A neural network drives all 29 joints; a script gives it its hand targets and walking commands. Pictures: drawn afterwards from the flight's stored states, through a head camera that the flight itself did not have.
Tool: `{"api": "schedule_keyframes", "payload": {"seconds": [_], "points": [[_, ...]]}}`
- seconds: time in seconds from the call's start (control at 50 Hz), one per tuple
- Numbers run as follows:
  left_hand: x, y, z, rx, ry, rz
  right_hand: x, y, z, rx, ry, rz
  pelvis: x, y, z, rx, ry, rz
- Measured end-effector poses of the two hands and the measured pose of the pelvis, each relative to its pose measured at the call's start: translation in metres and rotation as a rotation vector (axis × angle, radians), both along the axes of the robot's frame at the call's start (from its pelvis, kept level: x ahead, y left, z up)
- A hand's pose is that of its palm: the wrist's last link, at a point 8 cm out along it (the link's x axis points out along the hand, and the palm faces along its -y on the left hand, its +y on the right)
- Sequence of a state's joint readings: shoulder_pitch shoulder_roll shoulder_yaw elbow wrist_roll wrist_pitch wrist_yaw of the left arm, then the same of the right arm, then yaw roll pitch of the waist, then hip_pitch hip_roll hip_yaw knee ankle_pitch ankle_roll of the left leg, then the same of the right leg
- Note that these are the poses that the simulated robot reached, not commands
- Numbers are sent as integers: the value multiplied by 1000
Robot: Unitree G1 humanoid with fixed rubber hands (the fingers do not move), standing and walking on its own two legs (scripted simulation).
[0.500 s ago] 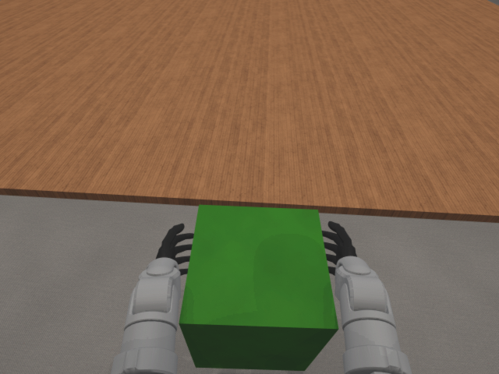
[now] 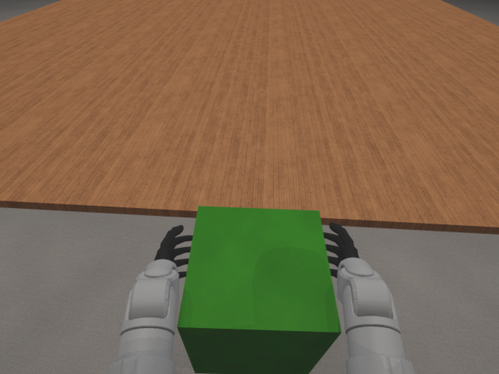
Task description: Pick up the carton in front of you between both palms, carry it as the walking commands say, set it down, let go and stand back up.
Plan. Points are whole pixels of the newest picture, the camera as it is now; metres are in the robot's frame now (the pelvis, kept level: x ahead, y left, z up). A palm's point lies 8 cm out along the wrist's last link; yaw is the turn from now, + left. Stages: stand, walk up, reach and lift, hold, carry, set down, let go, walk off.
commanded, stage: hold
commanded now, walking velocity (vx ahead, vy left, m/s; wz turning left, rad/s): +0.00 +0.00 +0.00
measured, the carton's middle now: (254, 295) +0.28 +0.00 -0.02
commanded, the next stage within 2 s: carry in 0.86 s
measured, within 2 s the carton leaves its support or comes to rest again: neither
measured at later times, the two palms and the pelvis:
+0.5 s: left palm (165, 269) +0.28 +0.15 +0.05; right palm (347, 267) +0.28 -0.15 +0.05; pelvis -0.01 +0.00 +0.00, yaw +0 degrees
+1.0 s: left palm (169, 260) +0.30 +0.14 +0.05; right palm (348, 259) +0.30 -0.16 +0.06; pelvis +0.01 +0.00 -0.01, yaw -1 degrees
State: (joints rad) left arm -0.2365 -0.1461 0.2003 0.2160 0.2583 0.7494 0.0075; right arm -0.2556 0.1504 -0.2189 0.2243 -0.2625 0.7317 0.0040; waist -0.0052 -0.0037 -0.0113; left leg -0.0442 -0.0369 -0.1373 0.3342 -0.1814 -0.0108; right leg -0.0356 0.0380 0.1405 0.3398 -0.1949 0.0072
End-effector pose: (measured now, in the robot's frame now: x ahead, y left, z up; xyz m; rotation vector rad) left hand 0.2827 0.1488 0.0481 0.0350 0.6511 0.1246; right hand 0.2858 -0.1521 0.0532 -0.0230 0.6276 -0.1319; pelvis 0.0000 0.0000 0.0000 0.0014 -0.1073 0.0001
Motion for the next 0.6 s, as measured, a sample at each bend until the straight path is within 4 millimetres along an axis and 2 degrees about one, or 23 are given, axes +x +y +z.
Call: {"api": "schedule_keyframes", "payload": {"seconds": [0.3,0.6], "points": [[-4,1,0,-12,15,6,-4,0,0,11,15,-10,-10,1,-2,0,-18,-3],[0,1,0,-7,14,1,-1,0,0,6,14,-8,-7,1,-1,0,-17,-4]]}}
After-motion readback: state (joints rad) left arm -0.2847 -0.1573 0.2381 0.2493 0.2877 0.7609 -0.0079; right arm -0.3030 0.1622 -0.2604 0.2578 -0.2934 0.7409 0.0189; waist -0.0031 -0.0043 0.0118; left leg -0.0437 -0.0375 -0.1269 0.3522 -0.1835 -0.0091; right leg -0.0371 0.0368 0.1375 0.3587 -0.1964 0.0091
